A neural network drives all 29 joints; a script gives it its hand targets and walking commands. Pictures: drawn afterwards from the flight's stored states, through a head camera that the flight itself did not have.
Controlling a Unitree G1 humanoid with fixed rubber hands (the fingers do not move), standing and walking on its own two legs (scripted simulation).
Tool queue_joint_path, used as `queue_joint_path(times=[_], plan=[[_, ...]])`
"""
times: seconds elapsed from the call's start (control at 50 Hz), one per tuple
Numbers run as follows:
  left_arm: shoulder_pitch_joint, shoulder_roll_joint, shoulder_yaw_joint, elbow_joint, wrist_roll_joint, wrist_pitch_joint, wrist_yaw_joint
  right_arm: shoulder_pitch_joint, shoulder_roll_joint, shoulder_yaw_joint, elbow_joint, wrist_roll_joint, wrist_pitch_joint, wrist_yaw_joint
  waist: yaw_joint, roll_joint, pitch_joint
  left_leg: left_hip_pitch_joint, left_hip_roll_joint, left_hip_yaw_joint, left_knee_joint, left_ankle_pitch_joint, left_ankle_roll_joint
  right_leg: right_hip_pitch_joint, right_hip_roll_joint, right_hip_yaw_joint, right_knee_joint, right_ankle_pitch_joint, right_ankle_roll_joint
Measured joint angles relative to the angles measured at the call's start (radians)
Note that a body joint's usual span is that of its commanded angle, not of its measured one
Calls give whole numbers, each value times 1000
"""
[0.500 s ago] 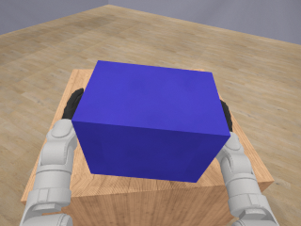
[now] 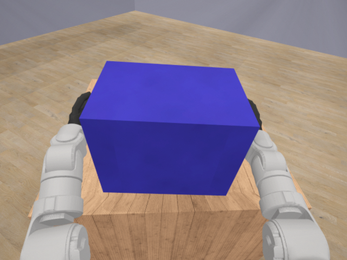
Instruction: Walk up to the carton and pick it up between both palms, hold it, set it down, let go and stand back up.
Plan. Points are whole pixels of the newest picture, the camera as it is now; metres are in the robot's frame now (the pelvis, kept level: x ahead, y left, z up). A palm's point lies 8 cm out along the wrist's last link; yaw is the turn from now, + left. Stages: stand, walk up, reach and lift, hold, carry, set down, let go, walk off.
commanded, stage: reach and lift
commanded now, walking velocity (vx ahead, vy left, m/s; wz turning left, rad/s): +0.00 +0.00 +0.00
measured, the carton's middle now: (168, 130) +0.40 +0.00 +0.14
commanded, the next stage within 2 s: hold in 1.26 s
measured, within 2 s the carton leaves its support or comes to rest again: neither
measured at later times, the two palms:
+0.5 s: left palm (84, 126) +0.38 +0.19 +0.17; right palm (260, 130) +0.37 -0.21 +0.17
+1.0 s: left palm (64, 110) +0.37 +0.21 +0.22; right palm (253, 107) +0.39 -0.19 +0.22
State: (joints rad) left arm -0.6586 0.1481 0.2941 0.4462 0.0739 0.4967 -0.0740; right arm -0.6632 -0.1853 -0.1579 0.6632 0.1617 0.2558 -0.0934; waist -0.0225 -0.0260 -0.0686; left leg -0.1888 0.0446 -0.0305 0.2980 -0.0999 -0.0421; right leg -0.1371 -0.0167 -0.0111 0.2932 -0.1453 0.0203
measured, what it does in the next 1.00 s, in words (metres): stands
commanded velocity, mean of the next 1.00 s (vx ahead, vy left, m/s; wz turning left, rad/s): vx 0.00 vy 0.00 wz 0.00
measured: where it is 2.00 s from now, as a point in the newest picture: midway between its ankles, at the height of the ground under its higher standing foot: outside the picture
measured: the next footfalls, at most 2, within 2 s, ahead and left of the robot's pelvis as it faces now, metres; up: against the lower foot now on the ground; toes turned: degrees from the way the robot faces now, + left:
none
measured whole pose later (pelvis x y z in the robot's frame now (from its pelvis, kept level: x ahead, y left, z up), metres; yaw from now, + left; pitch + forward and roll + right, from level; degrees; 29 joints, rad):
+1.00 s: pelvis +0.01 +0.00 +0.00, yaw +1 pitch +1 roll -1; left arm -0.65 0.17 0.31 0.21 0.06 0.74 -0.07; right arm -0.72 -0.21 -0.13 0.48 0.24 0.53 -0.14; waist -0.05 -0.02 -0.15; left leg -0.21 0.04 -0.06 0.33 -0.12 -0.05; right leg -0.13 -0.01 -0.03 0.27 -0.16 0.02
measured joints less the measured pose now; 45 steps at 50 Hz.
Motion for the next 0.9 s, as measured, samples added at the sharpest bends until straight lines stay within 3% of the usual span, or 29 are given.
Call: queue_joint_path(times=[0.18,0.32,0.4,0.52,0.6,0.7,0.9], plan=[[81,-2,-20,-158,-28,78,19,45,-14,43,-119,64,75,-24,-21,-1,-27,19,-12,-22,15,-37,6,53,-10,-22,-33,-21,8],[230,-27,-50,-421,-11,176,33,148,-30,78,-306,135,147,-41,-65,-6,-32,50,-18,-26,25,-68,9,103,-14,-25,-60,-34,14],[264,-60,-43,-493,15,217,26,176,-43,77,-368,150,192,-40,-76,2,-14,71,-17,-16,31,-80,12,121,-14,-14,-59,-40,16],[250,-82,-36,-515,32,265,23,173,-69,83,-391,148,237,-38,-68,23,9,65,-12,0,25,-70,11,98,-10,5,-44,-35,15],[231,-82,-33,-525,11,261,35,160,-82,83,-413,145,241,-38,-45,42,0,38,-4,6,26,-61,6,62,-1,15,-35,-26,10],[161,-67,2,-426,6,244,21,90,-68,73,-352,109,259,-39,-18,46,-13,26,3,6,12,-41,0,39,7,17,-24,-18,2],[29,2,27,-249,-14,243,2,-28,-24,33,-216,61,275,-45,-17,13,-62,-16,0,-32,19,-21,-8,6,8,-15,-6,-17,-6]])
